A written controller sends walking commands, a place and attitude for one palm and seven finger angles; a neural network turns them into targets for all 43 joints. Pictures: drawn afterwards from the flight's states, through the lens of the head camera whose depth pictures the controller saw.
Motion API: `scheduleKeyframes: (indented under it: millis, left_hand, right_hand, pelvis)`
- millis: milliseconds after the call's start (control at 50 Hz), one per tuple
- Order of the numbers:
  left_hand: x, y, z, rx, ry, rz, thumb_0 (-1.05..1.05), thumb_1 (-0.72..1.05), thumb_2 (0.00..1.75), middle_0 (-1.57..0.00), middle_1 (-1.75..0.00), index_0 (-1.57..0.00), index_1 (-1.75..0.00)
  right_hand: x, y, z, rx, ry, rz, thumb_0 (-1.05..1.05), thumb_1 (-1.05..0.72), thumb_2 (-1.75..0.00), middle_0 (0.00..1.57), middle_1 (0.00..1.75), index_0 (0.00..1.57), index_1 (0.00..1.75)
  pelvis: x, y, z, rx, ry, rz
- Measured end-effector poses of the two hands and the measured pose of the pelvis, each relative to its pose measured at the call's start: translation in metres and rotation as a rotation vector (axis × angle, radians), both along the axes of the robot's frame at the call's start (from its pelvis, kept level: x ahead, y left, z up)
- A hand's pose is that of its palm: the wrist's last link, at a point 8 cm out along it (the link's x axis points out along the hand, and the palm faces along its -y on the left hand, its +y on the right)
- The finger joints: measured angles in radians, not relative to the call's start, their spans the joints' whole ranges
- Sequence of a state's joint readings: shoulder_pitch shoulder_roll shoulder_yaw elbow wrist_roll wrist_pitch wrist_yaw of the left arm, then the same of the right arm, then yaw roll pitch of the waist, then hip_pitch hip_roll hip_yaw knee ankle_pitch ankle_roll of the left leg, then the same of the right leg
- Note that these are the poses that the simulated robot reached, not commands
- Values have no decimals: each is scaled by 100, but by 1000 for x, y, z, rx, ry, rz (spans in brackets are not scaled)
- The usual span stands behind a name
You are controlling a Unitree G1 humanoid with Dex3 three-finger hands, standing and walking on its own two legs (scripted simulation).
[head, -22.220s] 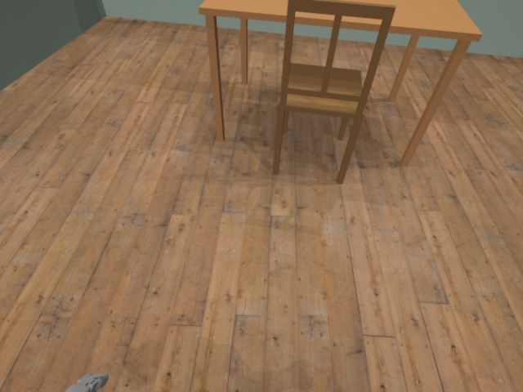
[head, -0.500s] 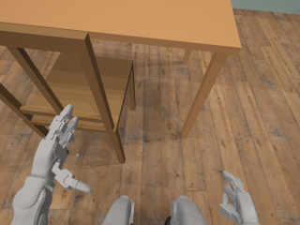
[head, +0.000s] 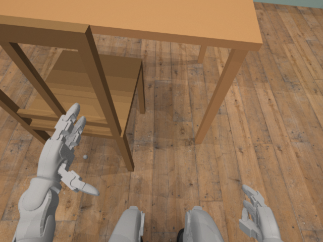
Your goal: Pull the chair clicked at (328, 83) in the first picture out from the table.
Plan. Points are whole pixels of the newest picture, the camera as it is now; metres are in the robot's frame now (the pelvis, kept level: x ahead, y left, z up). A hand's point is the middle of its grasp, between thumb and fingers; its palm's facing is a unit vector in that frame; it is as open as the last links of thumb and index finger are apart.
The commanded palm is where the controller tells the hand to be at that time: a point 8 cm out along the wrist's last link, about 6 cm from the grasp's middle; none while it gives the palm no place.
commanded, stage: aim the fingers beside a spindle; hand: left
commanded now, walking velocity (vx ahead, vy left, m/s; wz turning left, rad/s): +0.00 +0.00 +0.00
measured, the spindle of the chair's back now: (40, 86) +0.48 +0.37 +0.03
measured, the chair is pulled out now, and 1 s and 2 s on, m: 0.00 0.00 0.00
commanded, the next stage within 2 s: push the fingers through the gap in 1.06 s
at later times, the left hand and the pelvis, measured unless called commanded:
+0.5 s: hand (97, 143) +0.33 +0.18 +0.02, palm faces -0.09 -1.00 -0.03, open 16.9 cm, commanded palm +0.30 +0.24 +0.03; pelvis -0.01 +0.00 -0.01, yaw +0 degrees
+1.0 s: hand (93, 147) +0.32 +0.19 +0.03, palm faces -0.10 -0.99 -0.02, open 16.9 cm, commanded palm +0.30 +0.24 +0.03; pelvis -0.01 +0.00 -0.01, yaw +0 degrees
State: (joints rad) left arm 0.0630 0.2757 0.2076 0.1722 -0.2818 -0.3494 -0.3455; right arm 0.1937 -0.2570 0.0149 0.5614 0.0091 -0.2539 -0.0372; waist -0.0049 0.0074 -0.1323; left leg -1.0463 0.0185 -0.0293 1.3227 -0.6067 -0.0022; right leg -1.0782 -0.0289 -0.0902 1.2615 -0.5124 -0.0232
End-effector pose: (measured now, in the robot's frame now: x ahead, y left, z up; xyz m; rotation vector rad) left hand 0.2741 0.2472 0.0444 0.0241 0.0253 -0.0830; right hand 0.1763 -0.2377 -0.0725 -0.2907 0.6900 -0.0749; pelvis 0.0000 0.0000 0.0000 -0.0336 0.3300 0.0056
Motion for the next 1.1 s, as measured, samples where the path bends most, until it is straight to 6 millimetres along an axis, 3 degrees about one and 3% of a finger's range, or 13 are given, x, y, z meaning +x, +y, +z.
scheduleKeyframes:
  millis: [440, 640, 780, 940, 1100]
  left_hand:
    - [41, -13, -20, 6, 10, -6, -2, -50, 30, -6, -8, -7, -8]
    - [28, -2, -11, 13, 4, 22, -2, -50, 30, -6, -8, -7, -8]
    - [18, 1, -19, -7, 15, 12, -1, -50, 30, -5, -8, -6, -8]
    - [26, -7, -16, -5, -22, -21, -2, -50, 30, -6, -8, -6, -8]
    - [29, 0, -16, -4, 14, 1, -2, -50, 30, -6, -8, -7, -8]
  right_hand:
    - [-26, -5, -26, 8, 90, -30, 1, -90, -90, 20, 30, 20, 30]
    - [-25, -8, -20, 17, 100, -45, 1, -90, -90, 20, 30, 20, 30]
    - [-13, -8, -16, -3, 69, -22, 1, -90, -90, 20, 30, 20, 30]
    - [-3, -1, -14, -9, 39, -3, 1, -90, -90, 20, 30, 20, 30]
    - [-9, 6, -16, 17, 58, -12, 1, -90, -90, 20, 30, 20, 30]
  pelvis:
    - [-8, -2, -12, 11, 41, -9]
    - [-2, -2, -6, 16, 32, -15]
    - [-3, -1, -8, 9, 30, -6]
    - [-6, 1, -10, 0, 32, -1]
    - [-4, 4, -8, 3, 34, -7]
